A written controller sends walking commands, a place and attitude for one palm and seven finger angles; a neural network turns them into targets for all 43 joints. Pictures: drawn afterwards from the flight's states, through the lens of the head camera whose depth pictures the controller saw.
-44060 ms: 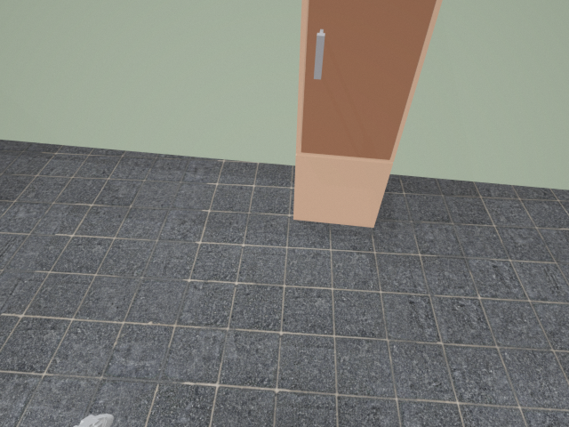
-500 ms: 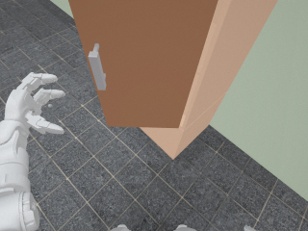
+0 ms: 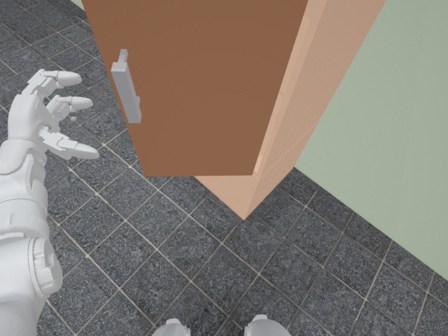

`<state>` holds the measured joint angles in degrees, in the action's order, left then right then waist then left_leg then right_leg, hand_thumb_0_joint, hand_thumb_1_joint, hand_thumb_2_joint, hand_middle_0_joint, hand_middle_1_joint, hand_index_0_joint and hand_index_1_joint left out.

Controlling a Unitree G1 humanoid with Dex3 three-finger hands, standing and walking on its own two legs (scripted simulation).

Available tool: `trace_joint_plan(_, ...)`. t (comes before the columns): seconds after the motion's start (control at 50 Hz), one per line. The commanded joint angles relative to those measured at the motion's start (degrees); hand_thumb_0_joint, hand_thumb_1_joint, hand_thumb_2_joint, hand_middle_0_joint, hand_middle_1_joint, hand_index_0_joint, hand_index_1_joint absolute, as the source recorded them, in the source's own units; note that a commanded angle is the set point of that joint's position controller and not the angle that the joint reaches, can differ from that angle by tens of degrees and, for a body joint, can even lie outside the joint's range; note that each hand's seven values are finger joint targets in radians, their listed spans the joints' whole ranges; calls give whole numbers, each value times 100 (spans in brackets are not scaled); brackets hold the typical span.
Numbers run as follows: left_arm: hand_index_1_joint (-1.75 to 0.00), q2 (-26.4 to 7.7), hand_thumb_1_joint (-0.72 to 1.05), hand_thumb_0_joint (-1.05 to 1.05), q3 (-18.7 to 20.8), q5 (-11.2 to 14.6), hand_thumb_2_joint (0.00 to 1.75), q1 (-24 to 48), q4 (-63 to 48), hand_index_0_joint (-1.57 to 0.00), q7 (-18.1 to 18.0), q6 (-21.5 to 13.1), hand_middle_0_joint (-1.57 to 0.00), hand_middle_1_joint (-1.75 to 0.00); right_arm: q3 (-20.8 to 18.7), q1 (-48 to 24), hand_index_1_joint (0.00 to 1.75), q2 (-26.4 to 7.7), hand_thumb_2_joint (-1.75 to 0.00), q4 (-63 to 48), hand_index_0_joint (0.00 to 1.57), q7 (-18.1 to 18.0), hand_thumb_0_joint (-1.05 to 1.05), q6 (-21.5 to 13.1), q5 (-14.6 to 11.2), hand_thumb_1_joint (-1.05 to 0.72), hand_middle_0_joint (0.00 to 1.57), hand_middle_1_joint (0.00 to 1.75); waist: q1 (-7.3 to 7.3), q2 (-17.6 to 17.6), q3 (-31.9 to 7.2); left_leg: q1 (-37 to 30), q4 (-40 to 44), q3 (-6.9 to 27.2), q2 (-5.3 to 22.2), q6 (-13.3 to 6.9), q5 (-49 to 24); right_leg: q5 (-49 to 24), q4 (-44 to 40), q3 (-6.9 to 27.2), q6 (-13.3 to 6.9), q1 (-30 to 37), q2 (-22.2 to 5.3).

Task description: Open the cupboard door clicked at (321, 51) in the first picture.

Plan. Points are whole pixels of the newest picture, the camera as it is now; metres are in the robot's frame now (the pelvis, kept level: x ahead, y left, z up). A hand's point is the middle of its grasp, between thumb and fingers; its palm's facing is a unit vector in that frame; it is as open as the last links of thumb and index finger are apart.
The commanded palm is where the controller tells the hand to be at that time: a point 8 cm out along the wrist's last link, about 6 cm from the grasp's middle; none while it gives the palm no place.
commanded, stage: move the hooked fingers beside the handle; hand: left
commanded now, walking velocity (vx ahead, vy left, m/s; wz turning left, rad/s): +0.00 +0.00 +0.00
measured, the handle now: (129, 87) +0.55 +0.17 +0.09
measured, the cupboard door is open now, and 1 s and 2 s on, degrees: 46 46 46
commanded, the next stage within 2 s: slide the fingers in behind the handle in 1.08 s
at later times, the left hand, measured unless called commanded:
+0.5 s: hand (85, 102) +0.51 +0.24 +0.09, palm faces +0.00 -1.00 -0.01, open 14.0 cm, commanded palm +0.48 +0.28 +0.09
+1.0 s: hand (84, 107) +0.50 +0.24 +0.09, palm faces +0.00 -1.00 +0.00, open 14.0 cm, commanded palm +0.48 +0.28 +0.09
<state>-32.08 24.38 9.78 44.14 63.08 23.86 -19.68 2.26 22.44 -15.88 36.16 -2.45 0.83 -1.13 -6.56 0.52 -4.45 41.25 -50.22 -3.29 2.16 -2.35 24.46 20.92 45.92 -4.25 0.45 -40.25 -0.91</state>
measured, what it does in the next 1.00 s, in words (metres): stands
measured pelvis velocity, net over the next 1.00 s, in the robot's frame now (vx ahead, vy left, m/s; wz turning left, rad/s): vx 0.01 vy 0.00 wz -0.01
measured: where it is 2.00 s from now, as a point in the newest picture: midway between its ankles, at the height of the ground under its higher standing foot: outside the picture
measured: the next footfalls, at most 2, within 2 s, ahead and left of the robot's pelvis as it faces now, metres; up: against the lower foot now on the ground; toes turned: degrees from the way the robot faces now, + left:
none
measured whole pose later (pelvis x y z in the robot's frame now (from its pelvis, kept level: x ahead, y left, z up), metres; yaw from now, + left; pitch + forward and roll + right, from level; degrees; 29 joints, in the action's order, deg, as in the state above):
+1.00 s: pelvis +0.01 +0.00 -0.01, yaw -1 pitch +18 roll -3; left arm -34.4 25.0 7.8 49.5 66.9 22.7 -19.2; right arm 2.7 21.9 -15.8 33.8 -1.4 4.7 -0.5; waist -8.3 0.8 -5.2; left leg 45.2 -52.8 -2.8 2.9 -2.4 26.2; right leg 21.9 47.2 -4.5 0.5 -43.7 -0.1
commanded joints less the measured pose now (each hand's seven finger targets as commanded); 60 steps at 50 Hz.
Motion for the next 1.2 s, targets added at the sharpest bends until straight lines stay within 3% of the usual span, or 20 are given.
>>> trace_joint_plan(0.0,-120,-1399,-50,0,53,56,30,2636,-736,-30,-50,-238,-30,-120,-419,743,30,-1094,-90,-306,20,-97,0,-29,2,-90,20,30,-217,508,-2032,-1701,561,650,14,136,-2342,-1435,-368,119,-145,288,305)
trace_joint_plan(0.02,-120,-1528,-50,0,94,36,30,2822,-627,-30,-88,-212,-30,-120,-393,788,30,-1116,-90,-286,20,-118,0,-10,1,-90,20,30,-255,409,-1876,-1515,568,647,-3,105,-2173,-1372,-370,127,-162,303,303)
trace_joint_plan(0.06,-120,-1726,-50,0,126,-103,30,3148,-695,-30,-158,-238,-30,-120,-385,834,30,-1131,-90,-293,20,-124,0,1,21,-90,20,30,-261,736,-2100,-1535,551,653,-24,114,-2065,-1296,-321,166,-162,266,289)
trace_joint_plan(0.12,-120,-2240,-50,0,519,-130,30,3272,-852,-30,-268,-396,-30,-120,-394,966,30,-1161,-90,-301,20,-124,0,17,71,-90,20,30,-211,647,-2579,-1597,431,660,-19,105,-2408,-1593,-228,196,-164,523,306)
trace_joint_plan(0.2,-120,-2190,-50,0,347,-259,30,3354,-361,-30,-200,-324,-30,-120,-344,1019,30,-1141,-90,-305,20,-88,0,81,53,-90,20,30,-331,750,-2349,-1248,371,577,-38,77,-2195,-1595,-249,238,-133,487,315)
trace_joint_plan(0.26,-120,-2494,-50,0,491,-297,30,3425,-182,-30,-147,-227,-30,-120,-326,1100,30,-1189,-90,-354,20,-112,0,142,56,-90,20,30,-366,703,-2362,-1042,322,522,-39,40,-2109,-1663,-260,296,-114,563,318)
trace_joint_plan(0.34,-120,-2578,-50,0,611,-261,30,3034,-297,-30,-23,-242,-30,-120,-343,1196,30,-1186,-90,-468,20,-92,0,195,80,-90,20,30,-243,751,-2743,-1139,273,476,-37,44,-2422,-1959,-190,298,-119,767,342)
trace_joint_plan(0.4,-120,-2532,-50,0,583,-197,30,3082,-253,-30,58,-197,-30,-120,-356,1202,30,-1185,-90,-461,20,-80,0,239,63,-90,20,30,-320,580,-2502,-901,264,437,-35,6,-2202,-1892,-245,308,-89,759,354)
trace_joint_plan(0.42,-120,-2681,-50,0,710,-170,30,3016,-394,-30,72,-241,-30,-120,-365,1233,30,-1203,-90,-488,20,-93,0,258,71,-90,20,30,-245,582,-2638,-978,255,460,-37,8,-2354,-2009,-196,296,-122,855,361)
trace_joint_plan(0.46,-120,-2545,-50,0,605,-169,30,3118,-666,-30,102,-274,-30,-120,-371,1218,30,-1170,-90,-490,20,-77,0,281,70,-90,20,30,-256,970,-2819,-1305,249,465,-27,37,-2549,-2030,-196,276,-114,678,369)
trace_joint_plan(0.54,-120,-2477,-50,0,674,-88,30,2957,-849,-30,105,-322,-30,-120,-407,1238,30,-1156,-90,-440,20,-51,0,321,79,-90,20,30,-220,988,-2953,-1648,212,521,9,53,-2952,-2173,-196,236,-127,602,411)
trace_joint_plan(0.6,-120,-2309,-50,0,511,-94,30,2943,-647,-30,95,-227,-30,-120,-388,1164,30,-1139,-90,-402,20,-48,0,345,55,-90,20,30,-293,890,-2522,-1415,243,500,-8,36,-2653,-2007,-255,227,-121,522,400)
trace_joint_plan(0.64,-120,-2457,-50,0,630,-103,30,2972,-896,-30,70,-275,-30,-120,-400,1163,30,-1144,-90,-432,20,-62,0,355,63,-90,20,30,-218,1081,-2768,-1676,242,534,7,64,-3008,-2181,-198,213,-137,566,396)
trace_joint_plan(0.68,-120,-2007,-50,0,304,-95,30,3064,-1036,-30,61,-295,-30,-120,-400,1101,30,-1085,-90,-430,20,-33,0,344,69,-90,20,30,-293,1200,-2741,-1890,213,574,23,92,-3152,-2113,-202,167,-136,352,397)
trace_joint_plan(0.8,-120,-1841,-50,0,240,-63,30,2939,-650,-30,-44,-192,-30,-120,-394,1052,30,-1115,-90,-412,20,-20,0,354,62,-90,20,30,-327,735,-2322,-1629,260,597,29,82,-2849,-1905,-226,128,-128,269,396)
trace_joint_plan(0.86,-120,-1904,-50,0,289,-109,30,3012,-978,-30,-109,-304,-30,-120,-394,1031,30,-1093,-90,-466,20,-13,0,348,79,-90,20,30,-235,1039,-2725,-1958,207,647,43,135,-3370,-2076,-133,138,-141,285,379)
trace_joint_plan(1.0,-120,-1811,-50,0,227,-128,30,3063,-624,-30,-194,-274,-30,-120,-373,959,30,-1116,-90,-455,20,-13,0,344,59,-90,20,30,-306,719,-2340,-1591,255,638,23,119,-2709,-1733,-167,130,-136,205,379)
trace_joint_plan(1.06,-120,-2070,-50,0,387,-174,30,3174,-827,-30,-224,-361,-30,-120,-363,984,30,-1121,-90,-460,20,-35,0,333,77,-90,20,30,-249,849,-2685,-1723,229,666,20,136,-2916,-1883,-107,147,-150,344,372)
trace_joint_plan(1.12,-120,-1721,-50,0,159,-112,30,3248,-806,-30,-216,-398,-30,-120,-359,988,30,-1079,-90,-434,20,-22,0,312,77,-90,20,30,-341,841,-2543,-1774,223,678,28,128,-2826,-1756,-135,115,-159,210,396)
trace_joint_plan(1.18,-120,-1826,-50,0,222,-132,30,3252,-651,-30,-219,-347,-30,-120,-362,999,30,-1122,-90,-409,20,-32,0,305,75,-90,20,30,-336,790,-2511,-1610,263,667,9,117,-2507,-1628,-172,137,-143,222,386)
